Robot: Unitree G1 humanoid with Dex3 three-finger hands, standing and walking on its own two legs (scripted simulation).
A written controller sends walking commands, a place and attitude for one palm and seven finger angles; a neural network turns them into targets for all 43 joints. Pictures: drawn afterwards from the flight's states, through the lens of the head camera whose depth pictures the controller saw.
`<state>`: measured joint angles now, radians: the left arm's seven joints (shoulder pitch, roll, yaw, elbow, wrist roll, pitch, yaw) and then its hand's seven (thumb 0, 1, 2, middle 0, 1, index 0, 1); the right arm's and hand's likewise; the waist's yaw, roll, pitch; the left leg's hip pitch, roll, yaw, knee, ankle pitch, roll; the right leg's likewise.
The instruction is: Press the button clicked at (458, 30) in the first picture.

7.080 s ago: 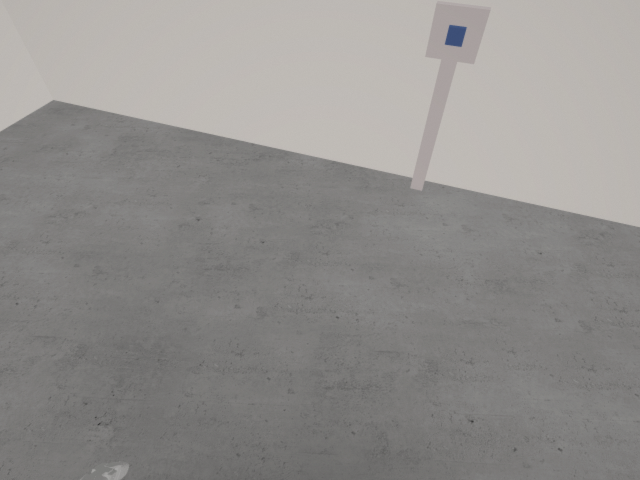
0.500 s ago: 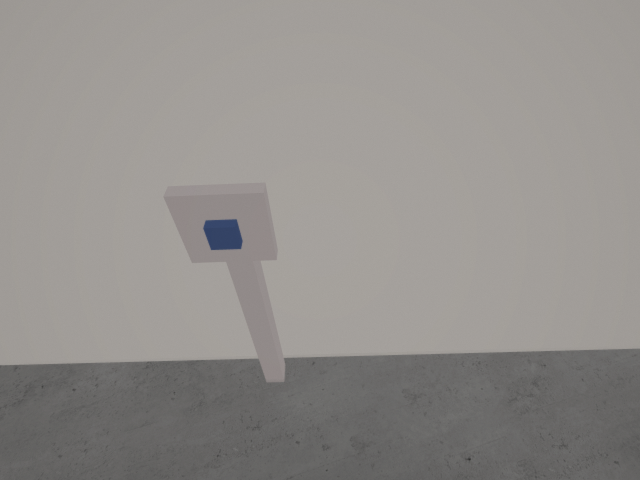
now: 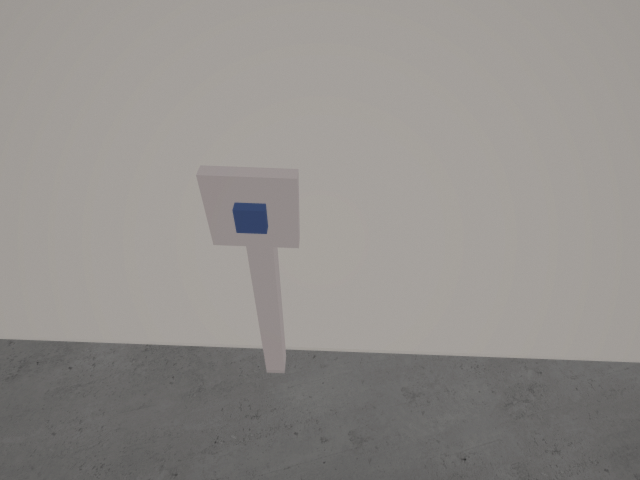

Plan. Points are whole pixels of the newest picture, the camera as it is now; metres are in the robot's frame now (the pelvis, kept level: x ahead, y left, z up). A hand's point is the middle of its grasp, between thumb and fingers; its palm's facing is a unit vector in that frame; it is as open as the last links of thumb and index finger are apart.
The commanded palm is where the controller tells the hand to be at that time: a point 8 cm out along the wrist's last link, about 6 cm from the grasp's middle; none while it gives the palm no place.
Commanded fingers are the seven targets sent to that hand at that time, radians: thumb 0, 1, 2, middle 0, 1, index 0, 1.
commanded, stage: come to a stop and stand still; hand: left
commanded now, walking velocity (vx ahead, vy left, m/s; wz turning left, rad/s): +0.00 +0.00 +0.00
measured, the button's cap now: (251, 217) +0.58 +0.17 -0.03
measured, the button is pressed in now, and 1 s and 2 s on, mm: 0 0 0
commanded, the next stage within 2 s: look again from close up in 0.76 s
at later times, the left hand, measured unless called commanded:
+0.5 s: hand out of the picture +0.00 +0.22 -0.15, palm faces -0.01 -0.95 -0.32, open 7.4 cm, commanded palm none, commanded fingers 0.00 0.90 0.90 -0.20 -0.30 -0.20 -0.30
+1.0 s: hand out of the picture +0.02 +0.19 -0.15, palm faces -0.02 -0.95 -0.30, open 7.4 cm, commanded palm none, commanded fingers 0.00 0.90 0.90 -0.20 -0.30 -0.20 -0.30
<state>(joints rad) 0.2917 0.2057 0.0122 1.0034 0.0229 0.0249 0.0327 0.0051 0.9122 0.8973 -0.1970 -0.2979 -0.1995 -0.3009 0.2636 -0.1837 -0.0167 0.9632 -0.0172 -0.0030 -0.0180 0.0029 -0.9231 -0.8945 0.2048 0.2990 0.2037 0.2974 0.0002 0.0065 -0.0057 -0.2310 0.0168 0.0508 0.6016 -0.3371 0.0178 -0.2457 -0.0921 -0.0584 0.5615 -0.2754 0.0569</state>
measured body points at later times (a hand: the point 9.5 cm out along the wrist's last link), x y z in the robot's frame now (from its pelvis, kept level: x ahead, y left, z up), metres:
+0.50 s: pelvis -0.03 -0.01 +0.01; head -0.05 -0.02 +0.46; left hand +0.00 +0.27 -0.13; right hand +0.01 -0.29 -0.13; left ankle -0.01 +0.10 -0.73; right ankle +0.01 -0.16 -0.73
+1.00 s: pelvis -0.03 -0.03 +0.01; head -0.04 -0.04 +0.46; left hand +0.02 +0.24 -0.12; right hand +0.00 -0.31 -0.14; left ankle -0.01 +0.10 -0.73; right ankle +0.01 -0.16 -0.73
